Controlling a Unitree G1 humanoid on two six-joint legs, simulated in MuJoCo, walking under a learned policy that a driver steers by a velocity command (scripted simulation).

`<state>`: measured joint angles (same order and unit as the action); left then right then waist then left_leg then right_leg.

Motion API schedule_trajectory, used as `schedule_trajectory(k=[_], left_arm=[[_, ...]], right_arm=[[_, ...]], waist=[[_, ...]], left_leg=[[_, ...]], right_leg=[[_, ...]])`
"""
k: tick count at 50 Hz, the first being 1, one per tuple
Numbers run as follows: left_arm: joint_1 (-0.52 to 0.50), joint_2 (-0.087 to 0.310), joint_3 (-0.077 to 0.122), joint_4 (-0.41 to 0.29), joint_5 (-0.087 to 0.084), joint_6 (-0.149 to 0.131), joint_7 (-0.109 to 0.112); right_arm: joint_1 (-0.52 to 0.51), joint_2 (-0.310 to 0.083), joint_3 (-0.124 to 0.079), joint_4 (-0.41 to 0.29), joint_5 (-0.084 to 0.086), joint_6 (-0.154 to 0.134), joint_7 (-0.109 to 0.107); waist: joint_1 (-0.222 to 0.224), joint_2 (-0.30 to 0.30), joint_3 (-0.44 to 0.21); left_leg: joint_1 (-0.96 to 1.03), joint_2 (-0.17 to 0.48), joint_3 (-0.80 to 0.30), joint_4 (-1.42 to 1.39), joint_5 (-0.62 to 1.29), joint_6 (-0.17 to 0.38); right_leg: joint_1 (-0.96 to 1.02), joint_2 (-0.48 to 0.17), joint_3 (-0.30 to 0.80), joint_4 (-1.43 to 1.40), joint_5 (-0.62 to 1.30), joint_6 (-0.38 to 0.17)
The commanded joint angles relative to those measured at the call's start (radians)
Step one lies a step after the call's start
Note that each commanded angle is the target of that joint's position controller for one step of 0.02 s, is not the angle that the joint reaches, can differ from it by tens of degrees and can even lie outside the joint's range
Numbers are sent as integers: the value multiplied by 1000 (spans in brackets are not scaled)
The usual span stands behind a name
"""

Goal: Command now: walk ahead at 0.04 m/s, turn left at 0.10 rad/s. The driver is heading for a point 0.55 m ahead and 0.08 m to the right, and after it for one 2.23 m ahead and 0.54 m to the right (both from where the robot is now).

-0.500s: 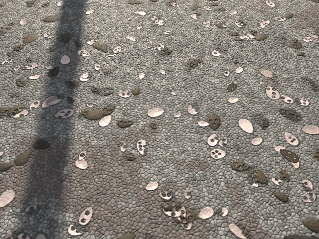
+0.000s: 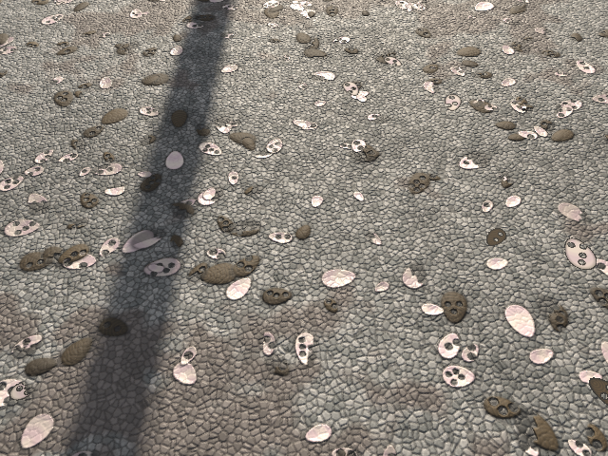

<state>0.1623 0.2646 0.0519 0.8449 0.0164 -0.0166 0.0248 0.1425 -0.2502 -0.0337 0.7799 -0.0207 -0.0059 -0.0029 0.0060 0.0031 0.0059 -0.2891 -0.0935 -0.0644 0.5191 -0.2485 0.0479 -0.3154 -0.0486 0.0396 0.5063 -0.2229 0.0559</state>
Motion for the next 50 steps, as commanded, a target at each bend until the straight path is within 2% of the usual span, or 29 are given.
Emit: schedule_trajectory(k=[1,3,5,12,18,30,31,33,34,36,38,40,42,43,44,45,46,47,48,49,50], left_arm=[[-59,111,23,-53,-2,-12,-8],[-57,120,22,-49,0,-19,-15],[-36,119,20,-27,-4,-29,-13],[-39,110,14,16,-11,-18,-3],[-55,105,11,60,-12,-10,-4],[-49,99,5,144,-11,0,3],[-31,90,2,158,-11,1,4],[-28,101,7,165,-22,5,8],[-28,102,6,161,-26,1,10],[-17,97,3,157,-34,-23,9],[-3,92,3,156,-40,-54,1],[-13,78,1,145,-42,-79,-11],[-19,59,-4,132,-44,-100,-24],[6,53,-6,133,-46,-109,-30],[51,63,-3,147,-47,-116,-36],[119,85,4,172,-47,-121,-42],[239,125,20,218,-50,-123,-46],[426,213,53,275,-47,-116,-45],[447,182,39,279,-31,-108,-50],[389,116,15,262,-23,-107,-51],[355,89,4,242,-19,-105,-50]], right_arm=[[70,-102,-21,-28,-6,-10,-2],[8,-123,-30,-34,7,12,-8],[16,-113,-29,-30,6,23,-9],[22,-97,-32,21,12,16,-14],[26,-101,-34,71,14,15,-22],[25,-105,-27,169,16,8,-30],[42,-97,-25,185,16,9,-30],[50,-113,-31,196,28,11,-33],[53,-118,-32,193,32,6,-34],[70,-116,-31,193,42,-18,-32],[92,-117,-34,199,49,-47,-25],[125,-126,-37,205,53,-66,-16],[157,-147,-43,209,55,-75,-9],[151,-162,-46,205,56,-77,-7],[122,-157,-44,191,56,-79,-6],[81,-145,-42,168,54,-82,-4],[7,-126,-37,130,50,-92,-2],[-52,-95,-30,90,38,-112,5],[-27,-82,-25,93,39,-123,9],[-37,-96,-27,88,60,-122,15],[-54,-83,-22,84,74,-118,20]], waist=[[-46,-149,-102],[-12,-98,-65],[-10,-79,-64],[3,-10,-60],[2,5,-39],[2,-3,-5],[2,-1,-23],[-2,1,25],[-4,1,69],[-7,9,132],[-10,33,133],[-19,68,121],[-18,129,113],[1,161,112],[26,150,106],[56,104,84],[102,-9,36],[161,-221,-34],[148,-294,-32],[106,-151,41],[90,-89,69]], left_leg=[[39,76,-40,-53,7,-15],[35,87,-61,-48,104,5],[50,101,-78,-60,149,14],[68,104,-80,-62,231,2],[88,107,-78,-77,234,-6],[95,105,-65,-107,180,-13],[101,95,-55,-116,83,-11],[42,74,-49,-112,-267,16],[-3,81,-64,-119,-401,32],[-47,113,-107,-133,-480,59],[-22,150,-160,-141,-460,86],[45,190,-236,-175,-438,120],[113,254,-348,-226,-385,161],[122,289,-395,-225,-307,178],[118,291,-379,-184,-172,172],[85,248,-296,-96,1,143],[-47,149,-141,84,192,87],[-310,23,34,420,249,1],[-541,4,26,631,-285,-22],[-644,71,-32,751,-330,1],[-702,111,-21,805,-280,15]], right_leg=[[113,-122,122,-87,222,-130],[96,-62,62,-72,166,-81],[108,-48,44,-59,183,-70],[157,-30,28,-34,239,-75],[161,-15,20,-50,212,-73],[159,6,6,-85,140,-68],[164,19,-5,-89,45,-69],[107,46,-17,-71,-274,-91],[62,42,1,-73,-394,-107],[12,22,39,-67,-460,-134],[-10,13,54,-32,-408,-150],[-53,33,31,19,-329,-151],[-93,62,-21,97,-231,-147],[-90,62,-32,109,-191,-153],[-51,54,-25,83,-139,-162],[33,46,0,46,-46,-170],[239,10,96,-22,89,-195],[545,-117,350,-121,214,-268],[652,-288,568,-192,367,-339],[621,-321,545,-174,356,-347],[604,-308,468,-186,353,-337]])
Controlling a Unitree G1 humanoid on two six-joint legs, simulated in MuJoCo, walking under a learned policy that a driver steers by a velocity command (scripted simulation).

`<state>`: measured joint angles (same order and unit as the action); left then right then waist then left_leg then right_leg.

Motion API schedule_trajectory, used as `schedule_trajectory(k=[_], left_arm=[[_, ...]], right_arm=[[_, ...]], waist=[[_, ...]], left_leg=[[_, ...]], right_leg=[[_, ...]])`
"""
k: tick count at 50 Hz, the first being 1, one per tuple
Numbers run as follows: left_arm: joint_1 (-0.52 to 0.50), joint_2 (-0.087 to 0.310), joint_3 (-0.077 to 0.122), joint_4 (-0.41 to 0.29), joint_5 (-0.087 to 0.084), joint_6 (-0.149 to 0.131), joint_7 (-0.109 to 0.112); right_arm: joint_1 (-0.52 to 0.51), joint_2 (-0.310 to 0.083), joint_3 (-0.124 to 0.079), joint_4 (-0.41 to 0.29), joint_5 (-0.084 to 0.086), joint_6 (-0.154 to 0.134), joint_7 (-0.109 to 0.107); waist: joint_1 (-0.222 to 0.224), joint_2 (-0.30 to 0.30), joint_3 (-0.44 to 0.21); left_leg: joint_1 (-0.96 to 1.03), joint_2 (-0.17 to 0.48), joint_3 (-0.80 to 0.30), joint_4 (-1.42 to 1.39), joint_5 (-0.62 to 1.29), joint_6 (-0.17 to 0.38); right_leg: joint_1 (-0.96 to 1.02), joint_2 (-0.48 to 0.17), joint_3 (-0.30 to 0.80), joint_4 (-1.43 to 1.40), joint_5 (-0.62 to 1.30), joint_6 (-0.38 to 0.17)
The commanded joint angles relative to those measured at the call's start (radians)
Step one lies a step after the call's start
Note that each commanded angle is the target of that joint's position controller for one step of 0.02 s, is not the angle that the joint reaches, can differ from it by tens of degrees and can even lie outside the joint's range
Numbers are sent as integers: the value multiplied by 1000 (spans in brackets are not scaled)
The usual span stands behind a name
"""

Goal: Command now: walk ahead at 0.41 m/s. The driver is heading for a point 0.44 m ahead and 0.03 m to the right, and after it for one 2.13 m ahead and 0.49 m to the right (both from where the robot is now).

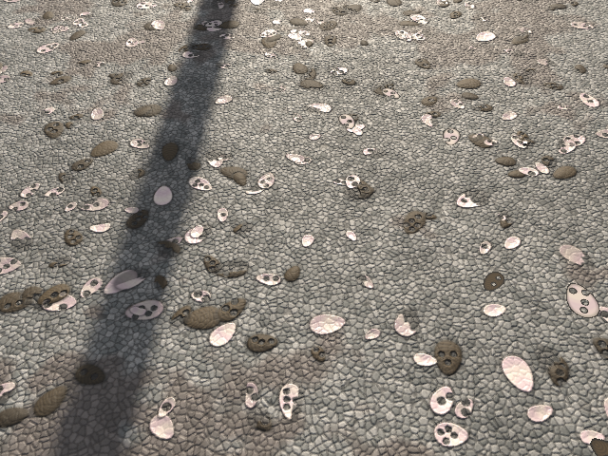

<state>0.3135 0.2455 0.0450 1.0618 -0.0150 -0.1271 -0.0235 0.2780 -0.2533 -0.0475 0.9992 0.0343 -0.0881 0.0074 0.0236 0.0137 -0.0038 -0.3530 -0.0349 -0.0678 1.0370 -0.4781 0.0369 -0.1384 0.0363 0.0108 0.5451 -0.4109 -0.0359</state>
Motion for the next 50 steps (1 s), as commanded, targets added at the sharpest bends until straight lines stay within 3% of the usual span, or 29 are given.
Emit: schedule_trajectory(k=[1,3,6,8,11,13,14,15,16,17,18,19,20,21,23,25,30,36,38,40,42,43,44,45,46,47,48,49,50], left_arm=[[177,104,2,19,8,9,-2],[130,82,-13,0,10,28,8],[73,120,-11,-38,19,42,36],[124,164,2,-28,9,34,47],[141,169,15,-16,-9,31,48],[129,180,24,-22,0,44,47],[123,172,23,-28,8,56,46],[119,157,16,-41,17,64,45],[222,50,-14,-64,27,58,34],[253,-10,-34,-49,5,35,27],[151,102,-3,-80,-27,15,21],[55,139,8,-116,-46,7,22],[22,131,11,-126,-37,9,30],[36,122,21,-120,-22,25,38],[93,71,20,-106,-19,58,41],[62,69,25,-128,-15,78,46],[-70,85,41,-186,-4,73,36],[-285,38,14,-282,-2,61,-6],[-324,41,11,-321,-5,62,-21],[-320,61,16,-352,-8,64,-36],[-205,112,43,-350,-10,68,-41],[-53,163,73,-316,-14,68,-36],[121,254,114,-278,-16,77,-14],[123,363,132,-276,-22,77,-4],[163,292,108,-306,-4,66,-4],[131,228,90,-300,6,56,-2],[66,195,81,-313,1,50,0],[-16,163,71,-336,4,49,0],[-67,130,57,-357,17,49,4]], right_arm=[[-212,-67,-6,-149,18,-34,13],[-229,-61,-10,-164,-3,-27,15],[-319,-9,12,-209,-16,-17,25],[-381,-16,15,-240,-13,-10,24],[-386,-77,-2,-258,-5,-4,25],[-292,-120,-26,-237,-6,-5,23],[-163,-149,-46,-198,-4,-1,19],[-7,-181,-64,-153,-1,5,13],[128,-270,-84,-125,-29,6,8],[163,-235,-70,-108,-25,9,17],[75,-169,-47,-114,-18,0,21],[-20,-137,-36,-132,-21,-8,19],[-96,-115,-28,-135,-30,-18,22],[-140,-89,-20,-135,-42,-30,24],[-165,-71,-17,-118,-47,-36,28],[-145,-93,-23,-98,-46,-42,20],[-81,-133,-30,-76,-53,-40,-15],[31,-163,-35,-52,-37,-12,-30],[58,-174,-41,-47,-30,7,-28],[46,-193,-49,-57,-23,25,-28],[14,-220,-58,-77,-23,41,-34],[-3,-217,-55,-88,-22,50,-38],[8,-196,-44,-110,-34,44,-40],[95,-32,5,-165,-65,10,-21],[-2,-107,-4,-181,-20,-40,-6],[-103,-154,-18,-212,17,-66,3],[-123,-145,-13,-216,8,-79,0],[-124,-150,-20,-204,-18,-78,-7],[-92,-159,-28,-193,-25,-63,-7]], waist=[[55,-59,118],[28,-78,128],[27,-100,141],[37,-125,140],[5,-123,141],[-56,-137,50],[-120,-139,-33],[-190,-126,-119],[-162,83,-282],[-149,263,-415],[-146,178,-234],[-117,119,-98],[-76,47,-24],[-36,54,-5],[9,84,15],[17,70,46],[-8,17,65],[-97,-7,115],[-107,-2,122],[-85,25,104],[-8,72,8],[78,63,-75],[147,-21,-180],[33,-280,-263],[97,-178,-388],[115,-137,-255],[76,-60,-173],[30,-11,-112],[-13,-15,-87]], left_leg=[[-673,97,7,249,16,28],[-565,138,49,105,143,7],[-287,91,127,-224,378,-39],[-151,58,139,-374,474,-40],[-125,52,100,-496,511,-3],[-14,20,113,-489,456,34],[137,-6,132,-479,422,60],[359,26,100,-473,405,91],[739,283,-282,-490,253,221],[802,441,-701,-726,12,310],[642,406,-647,-789,-92,252],[471,381,-486,-811,-42,210],[309,348,-356,-844,77,187],[210,312,-257,-869,151,163],[95,279,-141,-919,198,154],[64,279,-67,-962,232,167],[172,282,65,-976,350,160],[339,297,197,-943,454,132],[430,322,214,-894,510,124],[478,336,241,-809,713,105],[477,327,278,-598,1099,77],[416,290,309,-392,1163,45],[179,253,310,-96,932,-3],[-290,38,242,263,0,-72],[-419,-1,1,392,-107,-55],[-515,58,-22,381,-16,-23],[-488,107,-19,296,71,-5],[-410,139,-16,199,118,-8],[-329,165,-19,157,151,-12]], right_leg=[[389,-376,417,-255,554,-220],[264,-305,285,-330,546,-163],[11,-193,110,-423,499,-134],[-32,-206,101,-484,459,-134],[96,-262,93,-453,556,-116],[190,-275,66,-298,885,-88],[183,-250,40,-136,1016,-69],[67,-210,19,80,963,-43],[-285,-90,-10,467,568,3],[-441,32,76,740,-126,16],[-540,-26,143,840,-113,-13],[-563,-79,110,831,-32,-33],[-518,-129,94,766,50,-35],[-453,-165,97,707,97,-36],[-370,-187,102,656,110,-28],[-416,-190,100,617,157,-13],[-579,-175,124,416,414,20],[-605,-161,1,146,488,12],[-633,-151,-25,104,409,-7],[-585,-118,-69,78,302,-36],[-387,-35,-135,79,215,-79],[-173,18,-149,21,261,-114],[151,-60,25,-4,259,-173],[493,-324,603,-94,109,-358],[580,-393,848,-246,50,-402],[520,-359,688,-252,137,-341],[375,-314,550,-244,229,-302],[215,-276,451,-257,335,-276],[108,-258,384,-284,424,-269]])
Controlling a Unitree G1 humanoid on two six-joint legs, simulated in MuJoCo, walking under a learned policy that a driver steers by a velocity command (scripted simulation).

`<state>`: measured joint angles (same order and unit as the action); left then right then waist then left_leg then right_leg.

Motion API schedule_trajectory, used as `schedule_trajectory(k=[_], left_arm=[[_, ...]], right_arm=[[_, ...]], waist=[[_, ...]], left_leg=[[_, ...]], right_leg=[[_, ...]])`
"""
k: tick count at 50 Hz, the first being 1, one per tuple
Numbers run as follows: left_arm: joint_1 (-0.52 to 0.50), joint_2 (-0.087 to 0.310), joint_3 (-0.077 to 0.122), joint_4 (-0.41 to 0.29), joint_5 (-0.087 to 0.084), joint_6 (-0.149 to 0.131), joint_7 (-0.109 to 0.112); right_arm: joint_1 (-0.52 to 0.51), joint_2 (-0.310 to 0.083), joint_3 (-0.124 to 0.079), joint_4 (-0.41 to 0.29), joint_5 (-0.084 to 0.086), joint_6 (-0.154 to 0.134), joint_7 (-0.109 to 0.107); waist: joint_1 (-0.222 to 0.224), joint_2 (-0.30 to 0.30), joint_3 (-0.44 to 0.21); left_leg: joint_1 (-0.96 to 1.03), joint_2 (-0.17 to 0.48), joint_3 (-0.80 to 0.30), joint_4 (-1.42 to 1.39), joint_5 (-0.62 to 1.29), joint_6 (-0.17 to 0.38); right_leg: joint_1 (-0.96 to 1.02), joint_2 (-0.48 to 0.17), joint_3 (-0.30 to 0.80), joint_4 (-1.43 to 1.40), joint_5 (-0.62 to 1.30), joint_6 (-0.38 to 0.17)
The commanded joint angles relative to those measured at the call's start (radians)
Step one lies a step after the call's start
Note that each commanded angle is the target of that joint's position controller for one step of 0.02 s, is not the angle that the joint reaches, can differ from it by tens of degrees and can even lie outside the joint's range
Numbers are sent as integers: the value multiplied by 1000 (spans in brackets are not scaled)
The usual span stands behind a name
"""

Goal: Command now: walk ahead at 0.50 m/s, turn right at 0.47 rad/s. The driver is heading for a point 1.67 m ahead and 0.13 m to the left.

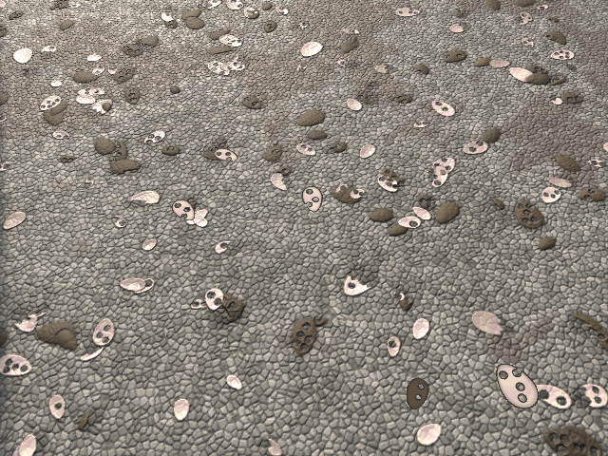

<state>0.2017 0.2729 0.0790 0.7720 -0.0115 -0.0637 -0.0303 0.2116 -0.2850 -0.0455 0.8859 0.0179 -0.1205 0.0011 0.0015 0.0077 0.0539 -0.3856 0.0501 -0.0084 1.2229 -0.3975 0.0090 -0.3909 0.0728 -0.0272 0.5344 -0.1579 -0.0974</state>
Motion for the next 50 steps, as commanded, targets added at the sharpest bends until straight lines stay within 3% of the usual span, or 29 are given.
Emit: schedule_trajectory(k=[1,3,5,8,10,13,16,18,19,20,21,22,23,24,25,26,27,29,32,36,40,43,44,45,46,47,48,49,50], left_arm=[[25,103,21,-76,19,-16,12],[36,115,22,-69,9,-22,19],[71,137,27,-53,4,-23,31],[104,143,26,-36,0,-20,39],[143,148,26,-15,-1,-21,37],[180,145,26,15,-5,-18,36],[188,157,31,32,-3,-3,45],[158,167,32,26,0,7,49],[148,147,21,17,6,11,48],[190,97,0,-2,26,8,47],[318,12,-22,6,2,-11,38],[241,111,-7,9,-17,-24,36],[130,149,3,-26,-30,-31,33],[60,143,1,-39,-13,-34,37],[58,132,5,-47,-4,-34,38],[79,122,6,-43,1,-28,38],[101,105,5,-37,0,-22,37],[94,78,-1,-41,1,-11,40],[0,62,-10,-72,10,-9,41],[-126,35,-22,-100,4,-21,28],[-232,43,-23,-140,-7,-30,8],[-222,72,-15,-152,-6,-37,-6],[-168,92,-5,-139,-4,-38,-6],[-45,124,14,-103,0,-38,-2],[125,178,37,-58,8,-36,8],[239,278,60,-41,25,-29,14],[272,228,46,-28,9,-24,11],[212,170,24,-34,4,-23,12],[136,147,15,-47,4,-23,13]], right_arm=[[-4,-122,-32,-77,-11,-15,2],[-1,-93,-29,-75,-23,9,2],[-71,-70,-20,-99,-30,16,0],[-167,-47,-9,-120,-25,11,9],[-230,-45,-5,-137,-15,6,15],[-283,-68,-9,-162,-9,0,25],[-267,-94,-16,-170,-11,-9,37],[-146,-127,-35,-140,-12,-13,36],[-2,-167,-53,-101,-18,-13,31],[158,-233,-69,-81,-29,-11,27],[231,-254,-78,-43,-21,-1,35],[216,-164,-53,-47,4,1,37],[131,-130,-42,-64,3,5,31],[62,-113,-33,-79,-12,10,30],[23,-105,-30,-85,-24,10,29],[9,-88,-23,-85,-31,7,30],[9,-81,-21,-81,-28,5,31],[18,-102,-26,-68,-18,1,27],[49,-136,-36,-50,-14,8,13],[104,-146,-35,-26,-2,20,4],[174,-153,-37,10,4,40,3],[168,-172,-45,20,6,57,-4],[150,-183,-48,17,7,61,-7],[130,-177,-46,13,7,66,-8],[127,-143,-31,-3,-6,66,-10],[228,-43,1,-29,-16,47,-4],[232,-46,5,-14,-10,24,4],[150,-139,-20,-35,18,11,11],[74,-143,-20,-58,25,6,13]], waist=[[-11,-29,-131],[-24,-20,-101],[-6,-27,-69],[36,-56,-51],[68,-73,-31],[83,-82,-2],[57,-97,-8],[-15,-113,-81],[-82,-94,-187],[-116,31,-342],[-70,314,-443],[-111,202,-365],[-107,124,-216],[-84,24,-127],[-49,42,-91],[-22,59,-89],[-8,75,-90],[2,71,-72],[-17,45,-48],[-63,47,-25],[-95,55,5],[-60,73,-6],[-23,83,-39],[45,73,-113],[113,39,-241],[99,-167,-395],[108,-268,-465],[109,-185,-321],[86,-127,-206]], left_leg=[[-249,87,-75,-64,75,3],[-231,91,-49,-165,120,-28],[-251,81,-28,-305,245,-52],[-186,42,-3,-549,482,-50],[-159,18,7,-634,572,-41],[-216,13,-14,-704,533,-10],[-223,3,-17,-739,412,33],[-45,-48,34,-763,354,71],[178,-27,21,-742,397,108],[506,165,-211,-694,414,195],[782,336,-662,-835,155,329],[753,314,-704,-911,-41,289],[614,288,-562,-934,-26,245],[459,244,-448,-961,91,215],[361,228,-395,-981,191,227],[302,201,-348,-1003,264,225],[273,183,-303,-1024,301,226],[236,176,-238,-1060,376,239],[239,162,-161,-1092,458,234],[248,113,-63,-1095,464,190],[359,165,-82,-1054,454,184],[447,208,-97,-978,565,160],[453,201,-85,-914,699,148],[429,162,-48,-774,833,125],[297,111,-11,-553,758,93],[-109,-33,48,-157,383,21],[-286,-100,-72,19,-177,15],[-382,-35,-109,96,-144,31],[-388,16,-74,66,-51,40]], right_leg=[[294,-290,399,-294,230,-216],[221,-267,310,-324,317,-211],[195,-236,242,-348,349,-190],[175,-180,157,-350,278,-134],[186,-193,168,-363,179,-121],[307,-245,210,-324,171,-114],[432,-298,241,-253,291,-93],[449,-267,213,-112,577,-64],[382,-213,174,65,615,-38],[147,-125,132,377,329,3],[-206,28,126,682,-379,63],[-331,-23,209,779,-418,51],[-385,-75,172,776,-321,45],[-350,-125,133,724,-235,42],[-316,-155,126,672,-182,50],[-259,-181,128,638,-156,54],[-230,-189,122,606,-146,60],[-241,-204,100,532,-126,78],[-288,-214,81,369,20,107],[-224,-173,39,121,227,108],[-240,-147,34,15,221,90],[-203,-130,34,-32,113,51],[-117,-106,14,-47,86,33],[57,-78,-14,-75,103,6],[334,-141,46,-32,138,-38],[745,-396,453,-40,34,-183],[812,-478,750,-192,-84,-239],[708,-442,644,-218,-165,-190],[555,-404,509,-241,-121,-159]])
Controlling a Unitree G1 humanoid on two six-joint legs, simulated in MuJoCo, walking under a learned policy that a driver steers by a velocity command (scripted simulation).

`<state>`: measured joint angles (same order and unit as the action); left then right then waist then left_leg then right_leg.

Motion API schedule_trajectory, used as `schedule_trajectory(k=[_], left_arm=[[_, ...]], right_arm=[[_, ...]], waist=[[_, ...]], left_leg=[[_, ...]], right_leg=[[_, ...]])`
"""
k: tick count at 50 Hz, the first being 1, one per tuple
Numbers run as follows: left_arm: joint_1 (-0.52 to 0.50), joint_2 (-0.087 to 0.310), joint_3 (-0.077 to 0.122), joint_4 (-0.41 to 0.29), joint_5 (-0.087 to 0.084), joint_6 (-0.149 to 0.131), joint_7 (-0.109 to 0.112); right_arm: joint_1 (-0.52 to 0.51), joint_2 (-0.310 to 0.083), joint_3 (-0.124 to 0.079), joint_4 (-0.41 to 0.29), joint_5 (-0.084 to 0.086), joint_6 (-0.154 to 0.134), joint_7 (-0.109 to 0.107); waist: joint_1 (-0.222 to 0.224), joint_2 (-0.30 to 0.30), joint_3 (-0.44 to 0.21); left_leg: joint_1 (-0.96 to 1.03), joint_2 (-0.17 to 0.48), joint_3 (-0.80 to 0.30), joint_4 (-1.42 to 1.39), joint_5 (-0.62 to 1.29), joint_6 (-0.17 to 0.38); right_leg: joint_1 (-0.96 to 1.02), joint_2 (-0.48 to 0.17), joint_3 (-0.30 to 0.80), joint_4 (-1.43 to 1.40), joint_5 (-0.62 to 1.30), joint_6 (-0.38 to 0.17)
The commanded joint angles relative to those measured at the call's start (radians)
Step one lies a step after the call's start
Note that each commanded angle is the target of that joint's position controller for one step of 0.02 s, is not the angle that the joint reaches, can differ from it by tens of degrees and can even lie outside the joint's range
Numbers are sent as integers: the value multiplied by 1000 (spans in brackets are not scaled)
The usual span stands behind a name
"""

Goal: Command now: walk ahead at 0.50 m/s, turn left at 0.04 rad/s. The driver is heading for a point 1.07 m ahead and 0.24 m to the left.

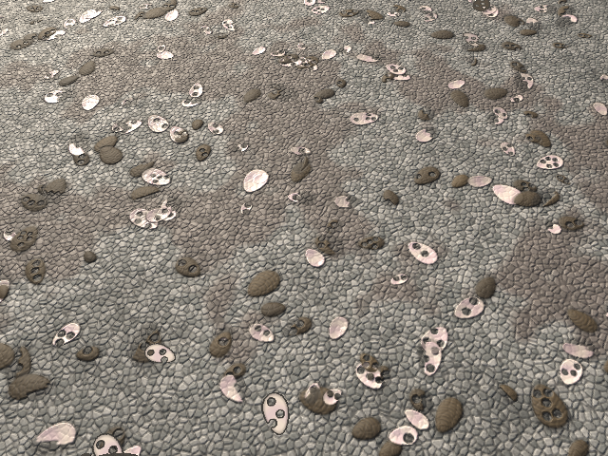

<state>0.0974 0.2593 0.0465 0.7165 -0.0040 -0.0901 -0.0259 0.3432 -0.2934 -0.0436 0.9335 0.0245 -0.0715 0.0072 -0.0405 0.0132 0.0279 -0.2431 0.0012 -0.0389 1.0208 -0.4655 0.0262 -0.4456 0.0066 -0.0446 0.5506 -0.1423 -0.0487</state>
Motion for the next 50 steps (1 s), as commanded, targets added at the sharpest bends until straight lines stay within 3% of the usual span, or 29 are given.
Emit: schedule_trajectory(k=[1,2,5,9,13,16,19,21,22,23,24,25,26,27,28,29,30,32,33,35,38,41,44,46,47,48,49,50], left_arm=[[177,124,36,6,5,3,4],[137,111,32,3,13,-6,4],[116,106,36,28,16,-29,1],[156,129,45,68,23,-33,20],[172,145,46,90,16,-27,34],[229,158,52,123,7,-11,40],[248,172,59,141,-4,17,44],[221,199,67,132,-8,33,54],[210,213,70,127,-8,41,60],[194,218,70,121,-9,50,65],[188,212,64,107,-6,46,70],[277,76,20,57,27,18,51],[228,93,12,47,7,-29,33],[114,151,30,16,-35,-54,19],[82,145,25,4,-36,-67,19],[70,142,31,15,-8,-65,28],[93,152,40,12,4,-54,32],[143,138,41,26,11,-27,29],[141,120,37,26,12,-18,31],[78,96,28,4,17,-10,32],[-26,70,14,-19,11,-16,24],[-107,81,13,-42,-5,-23,11],[-138,107,20,-63,-3,-32,-3],[-102,123,25,-60,-2,-37,-8],[-47,138,33,-47,-2,-39,-7],[70,167,51,-12,2,-40,-2],[231,217,64,15,16,-41,2],[342,300,89,44,20,-32,1]], right_arm=[[-100,-121,-25,-105,3,-37,2],[-68,-111,-30,-100,1,-24,0],[-28,-64,-27,-78,6,16,-6],[-117,-55,-33,-111,-3,20,-6],[-232,-27,-23,-151,-8,11,14],[-319,-11,-13,-198,-7,11,30],[-367,-18,-15,-248,-5,12,50],[-330,-44,-28,-263,-3,14,60],[-265,-68,-42,-257,-3,17,60],[-135,-110,-67,-229,0,19,56],[34,-182,-102,-191,0,24,39],[90,-298,-129,-181,5,26,22],[108,-255,-108,-206,-1,18,22],[83,-191,-89,-202,-12,12,22],[21,-158,-80,-210,-7,7,21],[-54,-122,-68,-226,-6,9,21],[-99,-107,-61,-245,-17,7,17],[-133,-90,-56,-260,-20,5,11],[-127,-102,-58,-256,-20,1,5],[-92,-122,-61,-239,-17,-3,-6],[-49,-127,-61,-218,-12,-1,-13],[3,-136,-60,-191,-8,0,-12],[33,-139,-62,-168,-6,8,-14],[30,-147,-66,-160,-8,16,-19],[12,-151,-67,-162,-8,20,-20],[0,-137,-60,-167,-11,24,-20],[-4,-99,-42,-187,-23,25,-20],[140,-22,-19,-194,-13,7,-17]], waist=[[99,-52,-91],[56,-107,-75],[20,-100,-44],[38,-66,-6],[79,-57,26],[117,-42,59],[118,-53,65],[78,-90,17],[37,-112,-31],[-38,-105,-102],[-120,-53,-192],[-49,200,-295],[-70,153,-430],[-98,94,-313],[-63,37,-205],[-17,-31,-119],[26,16,-92],[63,32,-79],[66,29,-74],[47,33,-49],[-3,51,-37],[-42,67,-10],[-42,68,12],[-15,86,7],[20,93,-20],[79,74,-96],[145,14,-240],[116,-242,-384]], left_leg=[[-492,101,-29,204,90,24],[-429,131,-42,156,146,18],[-361,142,-57,107,220,-7],[-464,122,-95,-61,418,-27],[-427,102,-19,-277,585,-21],[-472,96,12,-364,564,-2],[-502,75,58,-407,438,28],[-397,21,120,-410,335,63],[-298,-19,150,-403,286,84],[-118,-60,162,-446,308,115],[181,-29,58,-495,357,165],[585,239,-444,-511,283,342],[697,345,-802,-680,201,421],[630,309,-650,-706,224,356],[478,268,-512,-711,281,314],[314,222,-403,-733,368,278],[189,205,-359,-754,470,282],[74,173,-278,-790,565,278],[39,160,-235,-803,600,273],[8,139,-173,-819,654,255],[5,97,-108,-818,573,203],[57,135,-146,-818,450,195],[185,196,-198,-758,474,183],[243,222,-216,-711,568,163],[251,208,-204,-649,700,148],[234,156,-164,-511,833,126],[100,96,-116,-264,714,91],[-284,-67,-31,123,283,7]], right_leg=[[462,-288,412,-302,-62,-177],[376,-276,351,-335,-6,-175],[261,-245,214,-413,72,-172],[305,-239,82,-440,179,-155],[334,-219,-36,-457,195,-117],[448,-254,-71,-430,239,-112],[568,-292,-95,-350,388,-97],[593,-294,-127,-232,710,-73],[590,-289,-141,-124,874,-60],[542,-262,-164,54,927,-36],[350,-223,-171,310,743,5],[-123,-53,-140,695,-75,73],[-295,45,91,849,-459,67],[-393,-19,146,863,-384,42],[-385,-65,133,779,-292,26],[-326,-100,118,688,-235,30],[-244,-121,124,632,-202,43],[-163,-138,108,559,-169,72],[-151,-136,92,516,-134,86],[-164,-131,75,381,-16,107],[-109,-97,60,142,205,103],[-99,-72,64,28,289,87],[-151,-65,80,-36,201,48],[-120,-55,74,-55,117,17],[-38,-33,50,-75,88,-2],[129,-13,29,-93,111,-32],[403,-133,151,-49,151,-93],[783,-352,577,-100,-32,-256]])
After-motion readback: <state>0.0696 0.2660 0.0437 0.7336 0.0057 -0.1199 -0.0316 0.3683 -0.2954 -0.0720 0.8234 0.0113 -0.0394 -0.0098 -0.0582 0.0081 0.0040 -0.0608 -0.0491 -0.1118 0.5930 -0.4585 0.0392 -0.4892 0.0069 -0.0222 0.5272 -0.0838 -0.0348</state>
